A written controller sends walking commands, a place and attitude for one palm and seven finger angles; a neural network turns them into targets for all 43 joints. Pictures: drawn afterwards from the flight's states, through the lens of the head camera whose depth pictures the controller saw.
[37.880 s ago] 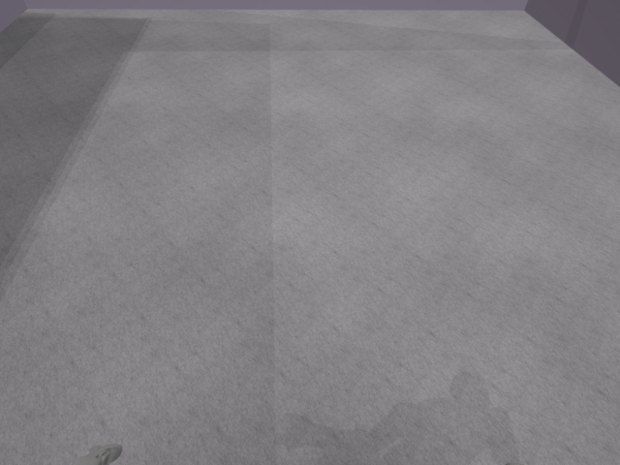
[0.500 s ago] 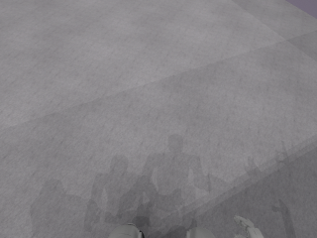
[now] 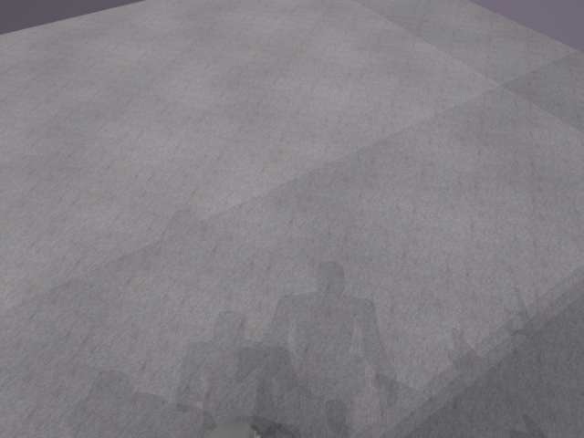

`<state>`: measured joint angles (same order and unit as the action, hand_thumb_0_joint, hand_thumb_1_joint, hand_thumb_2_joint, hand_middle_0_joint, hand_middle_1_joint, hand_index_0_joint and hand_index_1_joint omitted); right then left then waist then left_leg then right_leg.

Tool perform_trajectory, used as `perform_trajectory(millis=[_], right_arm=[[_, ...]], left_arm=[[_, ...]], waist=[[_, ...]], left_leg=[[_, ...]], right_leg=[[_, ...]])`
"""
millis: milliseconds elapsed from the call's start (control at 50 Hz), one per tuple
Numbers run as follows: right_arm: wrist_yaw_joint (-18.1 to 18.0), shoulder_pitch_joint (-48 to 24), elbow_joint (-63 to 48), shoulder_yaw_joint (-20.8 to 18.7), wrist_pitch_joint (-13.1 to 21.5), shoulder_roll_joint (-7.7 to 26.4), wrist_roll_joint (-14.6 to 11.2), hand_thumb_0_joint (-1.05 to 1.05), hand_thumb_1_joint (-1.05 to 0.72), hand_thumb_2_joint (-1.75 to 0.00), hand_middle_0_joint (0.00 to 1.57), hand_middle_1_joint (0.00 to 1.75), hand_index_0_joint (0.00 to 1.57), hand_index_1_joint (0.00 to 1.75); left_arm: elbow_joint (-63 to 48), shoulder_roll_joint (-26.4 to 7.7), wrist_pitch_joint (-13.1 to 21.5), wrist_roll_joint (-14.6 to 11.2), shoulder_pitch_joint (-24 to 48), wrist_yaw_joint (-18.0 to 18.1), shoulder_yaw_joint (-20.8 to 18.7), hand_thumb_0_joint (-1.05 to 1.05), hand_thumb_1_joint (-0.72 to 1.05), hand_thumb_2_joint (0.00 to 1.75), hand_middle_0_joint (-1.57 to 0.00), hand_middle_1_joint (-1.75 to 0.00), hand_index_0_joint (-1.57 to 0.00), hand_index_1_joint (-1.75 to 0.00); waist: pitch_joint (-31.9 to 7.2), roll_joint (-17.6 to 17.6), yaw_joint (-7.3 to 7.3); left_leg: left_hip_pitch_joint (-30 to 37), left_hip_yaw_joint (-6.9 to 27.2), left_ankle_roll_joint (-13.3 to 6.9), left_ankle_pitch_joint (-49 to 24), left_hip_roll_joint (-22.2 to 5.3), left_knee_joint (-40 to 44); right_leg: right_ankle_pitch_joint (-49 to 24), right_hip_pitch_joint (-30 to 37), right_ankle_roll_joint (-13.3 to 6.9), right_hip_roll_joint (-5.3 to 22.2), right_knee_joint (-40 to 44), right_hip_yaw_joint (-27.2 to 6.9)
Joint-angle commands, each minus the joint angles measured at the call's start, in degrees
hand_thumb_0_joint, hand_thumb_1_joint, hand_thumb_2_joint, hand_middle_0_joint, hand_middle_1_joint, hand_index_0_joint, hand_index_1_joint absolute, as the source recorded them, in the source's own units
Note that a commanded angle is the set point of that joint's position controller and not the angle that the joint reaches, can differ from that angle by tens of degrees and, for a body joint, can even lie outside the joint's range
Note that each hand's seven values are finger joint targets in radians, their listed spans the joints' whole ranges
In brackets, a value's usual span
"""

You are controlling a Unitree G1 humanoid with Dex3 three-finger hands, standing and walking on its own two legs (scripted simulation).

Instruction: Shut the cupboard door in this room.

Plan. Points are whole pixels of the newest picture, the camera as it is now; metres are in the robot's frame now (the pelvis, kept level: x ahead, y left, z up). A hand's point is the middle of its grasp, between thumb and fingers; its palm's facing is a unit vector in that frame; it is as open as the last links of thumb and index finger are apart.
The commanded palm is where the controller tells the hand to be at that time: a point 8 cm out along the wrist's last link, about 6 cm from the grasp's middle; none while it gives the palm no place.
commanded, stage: turn to face it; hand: left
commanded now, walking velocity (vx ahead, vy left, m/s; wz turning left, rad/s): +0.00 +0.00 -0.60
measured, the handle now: out of the picture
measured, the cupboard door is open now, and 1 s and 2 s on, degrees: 57 57 57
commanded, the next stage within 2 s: none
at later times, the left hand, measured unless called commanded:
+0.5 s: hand (168, 410) +0.18 +0.22 -0.16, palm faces -0.26 -0.94 -0.23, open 7.4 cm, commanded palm none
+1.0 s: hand (220, 363) +0.25 +0.15 -0.18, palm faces -0.55 -0.81 -0.18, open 7.4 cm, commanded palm none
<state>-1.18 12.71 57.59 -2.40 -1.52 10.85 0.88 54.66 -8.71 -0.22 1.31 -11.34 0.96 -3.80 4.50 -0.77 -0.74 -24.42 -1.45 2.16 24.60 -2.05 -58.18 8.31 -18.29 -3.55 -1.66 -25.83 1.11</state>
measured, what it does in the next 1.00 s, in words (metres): steps on the spot, turning right: left foot, then right foot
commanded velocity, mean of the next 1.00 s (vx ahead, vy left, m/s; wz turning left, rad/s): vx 0.00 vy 0.00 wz -0.60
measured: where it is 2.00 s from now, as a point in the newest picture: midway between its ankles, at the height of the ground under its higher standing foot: outside the picture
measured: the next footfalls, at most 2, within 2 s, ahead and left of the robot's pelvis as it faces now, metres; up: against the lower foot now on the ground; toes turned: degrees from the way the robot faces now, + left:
left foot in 0.22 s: +0.09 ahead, +0.15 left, +0.00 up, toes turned -7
right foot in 0.58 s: +0.03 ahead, -0.12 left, +0.00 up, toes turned -26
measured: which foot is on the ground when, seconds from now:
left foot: up 0.00-0.20, down 0.22-0.58, up 0.60-0.86, down 0.88-1.00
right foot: down 0.00-0.22, up 0.24-0.56, down 0.58-0.88, up 0.90-1.00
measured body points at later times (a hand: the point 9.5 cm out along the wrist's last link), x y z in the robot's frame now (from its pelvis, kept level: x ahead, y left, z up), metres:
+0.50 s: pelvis +0.03 +0.03 +0.00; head +0.08 +0.03 +0.45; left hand +0.19 +0.26 -0.14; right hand +0.04 -0.23 -0.13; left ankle +0.05 +0.15 -0.74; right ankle +0.00 -0.10 -0.70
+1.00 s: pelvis +0.06 +0.03 +0.00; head +0.11 +0.03 +0.44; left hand +0.28 +0.19 -0.16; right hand -0.03 -0.22 -0.13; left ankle +0.13 +0.12 -0.74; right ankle -0.03 -0.07 -0.67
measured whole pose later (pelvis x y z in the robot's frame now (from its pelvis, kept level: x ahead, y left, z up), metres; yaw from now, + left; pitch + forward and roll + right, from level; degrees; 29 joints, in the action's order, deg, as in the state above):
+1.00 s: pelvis +0.06 +0.03 +0.00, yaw -36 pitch +1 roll -2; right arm -1.3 12.6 49.5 -0.5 -0.2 11.7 1.9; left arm 50.5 -15.0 -4.9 1.3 -9.0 -1.9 -5.0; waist 4.7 2.4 -0.4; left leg -17.4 -5.8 -0.1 16.3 -5.6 -32.8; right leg 28.8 -27.8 1.9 -1.7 -60.3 -0.7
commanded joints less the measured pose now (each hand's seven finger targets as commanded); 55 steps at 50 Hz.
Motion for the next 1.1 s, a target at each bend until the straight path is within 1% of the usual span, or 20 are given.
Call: perform_trajectory(millis=[0, 100, 160, 200, 220, 280, 320, 460, 520, 540, 560, 580, 680, 780, 820, 840, 860, 880, 980, 1080], right_arm=[[-0.2, 2.7, -4.5, -0.9, 0.1, 2.6, 0.1, 0.0, -0.9, -0.9, 0.2, 0.3, 0.2, 0.3], [-0.5, 0.3, -7.3, -1.1, 0.7, 3.8, -0.4, 0.0, -0.9, -0.9, 0.2, 0.3, 0.2, 0.3], [-1.0, 4.8, -6.7, -1.3, 1.5, 5.6, -0.5, 0.0, -0.9, -0.9, 0.2, 0.3, 0.2, 0.3], [-1.4, 4.5, -8.5, -2.7, 1.8, 13.9, 0.5, 0.0, -0.9, -0.9, 0.2, 0.3, 0.2, 0.3], [-1.3, 2.8, -9.7, -2.6, 1.5, 14.4, 0.9, 0.0, -0.9, -0.9, 0.2, 0.3, 0.2, 0.3], [-1.7, -3.6, -11.2, -1.5, 1.8, 11.2, 1.1, 0.0, -0.9, -0.9, 0.2, 0.3, 0.2, 0.3], [-1.6, -2.7, -10.9, -1.5, 2.0, 10.7, 1.1, 0.0, -0.9, -0.9, 0.2, 0.3, 0.2, 0.3], [-0.8, 1.6, -8.8, -3.0, 1.4, 13.4, 1.0, 0.0, -0.9, -0.9, 0.2, 0.3, 0.2, 0.3], [-0.2, -0.7, -9.5, -3.5, 1.0, 13.9, 0.5, 0.0, -0.9, -0.9, 0.2, 0.3, 0.2, 0.3], [0.2, -0.7, -10.4, -3.2, 1.0, 11.5, -0.1, 0.0, -0.9, -0.9, 0.2, 0.3, 0.2, 0.3], [0.3, -4.0, -13.4, -1.9, 0.9, 7.3, -0.3, 0.0, -0.9, -0.9, 0.2, 0.3, 0.2, 0.3], [-0.4, -6.4, -14.5, -1.4, 0.1, 8.5, -0.3, 0.0, -0.9, -0.9, 0.2, 0.3, 0.2, 0.3], [-0.1, -3.3, -11.5, -1.4, -0.2, 8.3, -0.1, 0.0, -0.9, -0.9, 0.2, 0.3, 0.2, 0.3], [0.0, 0.7, -11.2, -1.3, 0.3, 7.2, -0.4, 0.0, -0.9, -0.9, 0.2, 0.3, 0.2, 0.3], [-0.3, 5.6, -9.8, -1.3, 1.1, 8.1, -0.4, 0.0, -0.9, -0.9, 0.2, 0.3, 0.2, 0.3], [-0.7, 6.4, -9.7, -1.9, 1.8, 12.0, 0.2, 0.0, -0.9, -0.9, 0.2, 0.3, 0.2, 0.3], [-0.8, 7.0, -10.6, -2.9, 2.0, 17.8, 1.0, 0.0, -0.9, -0.9, 0.2, 0.3, 0.2, 0.3], [-1.1, 7.1, -10.9, -2.8, 2.0, 18.1, 1.1, 0.0, -0.9, -0.9, 0.2, 0.3, 0.2, 0.3], [-1.3, 1.2, -11.5, -1.7, 2.1, 12.8, 1.2, 0.0, -0.9, -0.9, 0.2, 0.3, 0.2, 0.3], [-0.7, 3.3, -9.5, -2.7, 1.5, 13.7, 1.1, 0.0, -0.9, -0.9, 0.2, 0.3, 0.2, 0.3]], left_arm=[[-3.3, -10.6, 0.6, 0.4, -2.3, 0.3, -2.6, 0.0, 0.9, 0.9, -0.2, -0.3, -0.2, -0.3], [-4.0, -12.4, -0.4, 0.4, -2.2, -0.2, -3.4, 0.0, 0.9, 0.9, -0.2, -0.3, -0.2, -0.3], [-5.6, -12.0, -1.2, -0.2, 1.1, -0.5, -3.2, 0.0, 0.9, 0.9, -0.2, -0.3, -0.2, -0.3], [-7.7, -7.4, -1.4, -0.9, -0.1, -1.5, -2.2, 0.0, 0.9, 0.9, -0.2, -0.3, -0.2, -0.3], [-8.3, -9.5, -1.7, -0.2, 0.4, -1.8, -2.6, 0.0, 0.9, 0.9, -0.2, -0.3, -0.2, -0.3], [-6.7, -9.7, -2.6, 0.2, -0.7, -2.9, -3.4, 0.0, 0.9, 0.9, -0.2, -0.3, -0.2, -0.3], [-7.0, -8.6, -2.8, -0.1, -0.2, -3.2, -2.7, 0.0, 0.9, 0.9, -0.2, -0.3, -0.2, -0.3], [-9.4, -7.9, -2.3, -0.1, 3.8, -3.4, -1.7, 0.0, 0.9, 0.9, -0.2, -0.3, -0.2, -0.3], [-7.9, -10.4, -1.5, 0.1, -1.9, -3.2, -2.2, 0.0, 0.9, 0.9, -0.2, -0.3, -0.2, -0.3], [-6.8, -15.1, -0.9, 0.4, -5.7, -2.6, -3.1, 0.0, 0.9, 0.9, -0.2, -0.3, -0.2, -0.3], [-5.7, -20.3, -0.4, 0.4, -8.7, -1.8, -4.0, 0.0, 0.9, 0.9, -0.2, -0.3, -0.2, -0.3], [-5.6, -21.0, -0.7, -0.2, -10.4, -1.1, -4.0, 0.0, 0.9, 0.9, -0.2, -0.3, -0.2, -0.3], [-9.1, -15.9, -1.1, 0.2, 1.6, -0.3, -2.7, 0.0, 0.9, 0.9, -0.2, -0.3, -0.2, -0.3], [-9.4, -17.1, -1.7, 0.6, 3.4, -0.8, -3.2, 0.0, 0.9, 0.9, -0.2, -0.3, -0.2, -0.3], [-9.6, -15.7, -2.2, -0.1, 5.1, -0.9, -3.0, 0.0, 0.9, 0.9, -0.2, -0.3, -0.2, -0.3], [-10.5, -12.6, -2.7, -0.7, 4.1, -1.3, -2.4, 0.0, 0.9, 0.9, -0.2, -0.3, -0.2, -0.3], [-11.5, -9.7, -2.8, -1.0, 2.4, -1.9, -1.7, 0.0, 0.9, 0.9, -0.2, -0.3, -0.2, -0.3], [-11.9, -11.6, -2.6, -0.3, 4.6, -2.2, -1.8, 0.0, 0.9, 0.9, -0.2, -0.3, -0.2, -0.3], [-9.8, -9.2, -3.0, -0.4, 3.9, -3.5, -2.0, 0.0, 0.9, 0.9, -0.2, -0.3, -0.2, -0.3], [-10.4, -7.9, -2.8, -0.3, 5.7, -3.6, -1.5, 0.0, 0.9, 0.9, -0.2, -0.3, -0.2, -0.3]], waist=[[-9.6, 6.1, 0.67], [-9.1, 8.4, 1.43], [-8.7, 6.8, -1.78], [-5.8, -15.5, -1.53], [-4.7, -13.9, -1.42], [-2.8, -8.5, 2.14], [-4.5, -8.5, 1.54], [-6.0, -12.1, -1.36], [-8.0, -8.2, 2.33], [-11.0, 2.3, 4.04], [-9.8, 17.3, 5.88], [-9.4, 12.8, 6.93], [-8.5, 9.9, 1.34], [-7.8, 9.7, 0.05], [-8.4, 7.2, -2.46], [-8.8, -3.6, -2.27], [-8.4, -19.3, -2.04], [-7.6, -14.3, -2.96], [-7.1, -9.9, 0.21], [-6.9, -12.7, -1.46]], left_leg=[[-0.8, 0.7, 1.0, -1.7, -0.3, 5.1], [3.5, 1.4, 0.6, -1.7, 1.0, 17.9], [17.5, 1.5, 0.0, -9.8, 0.1, 32.9], [20.9, 21.8, -8.0, -8.2, -20.4, 44.9], [14.7, 23.3, -12.1, -7.0, -25.0, 46.7], [12.4, 9.4, -10.5, -22.6, -17.8, 42.4], [16.3, 3.4, -9.7, -32.4, -15.9, 39.3], [19.1, -2.0, -8.7, -38.1, -17.7, 33.2], [13.1, -5.9, -4.0, -30.8, -15.3, 23.2], [4.2, -9.4, -0.5, -19.6, -11.0, 12.8], [-10.2, -9.0, 2.1, 11.7, -2.2, 0.0], [-11.7, -0.4, 1.7, 12.7, -2.8, -7.1], [-5.5, 0.6, 2.7, 1.1, -3.3, -3.0], [3.3, -1.3, 2.0, -1.7, -0.2, 16.2], [13.9, -1.2, 1.7, -11.4, -0.1, 30.4], [19.1, 7.9, -1.0, -9.5, -8.0, 39.0], [20.5, 22.1, -7.5, -12.4, -22.6, 44.0], [16.2, 24.4, -11.6, -16.1, -26.6, 43.8], [18.6, 2.8, -9.3, -34.5, -17.5, 37.3], [18.2, -2.5, -8.7, -32.9, -18.7, 35.4]], right_leg=[[-13.3, 7.8, -7.3, 14.2, 8.7, -16.3], [-8.8, 6.1, -6.9, 13.0, 7.0, -21.3], [0.6, -4.2, -2.3, 9.2, 3.5, -19.8], [20.4, -16.9, 3.4, -3.0, -15.2, -5.8], [24.3, -15.3, 4.3, -0.9, -26.5, -3.1], [17.9, -14.7, 6.0, 2.0, -39.3, -2.7], [16.8, -14.2, 6.7, 2.7, -36.4, -0.6], [15.1, -4.7, 5.4, 1.8, -17.0, 4.8], [1.3, 8.5, 3.6, 1.8, -1.4, 4.9], [-11.1, 19.0, 0.4, 10.7, 2.4, -5.6], [-32.1, 23.3, -6.5, 23.2, 3.9, -22.0], [-33.7, 20.1, -10.2, 24.9, 3.6, -23.3], [-18.9, 9.4, -7.2, 15.7, 3.3, -14.4], [-10.5, 4.3, -6.2, 13.8, 2.2, -17.9], [-4.8, -1.8, -2.3, 10.8, -2.0, -16.9], [5.5, -9.0, 1.2, 4.3, -9.0, -12.5], [24.4, -15.8, 4.5, -2.2, -23.3, -3.3], [27.3, -15.2, 4.7, 0.1, -34.2, -4.0], [19.3, -13.5, 6.7, 3.4, -36.9, -0.2], [17.5, -6.0, 5.8, 2.5, -21.7, 3.9]])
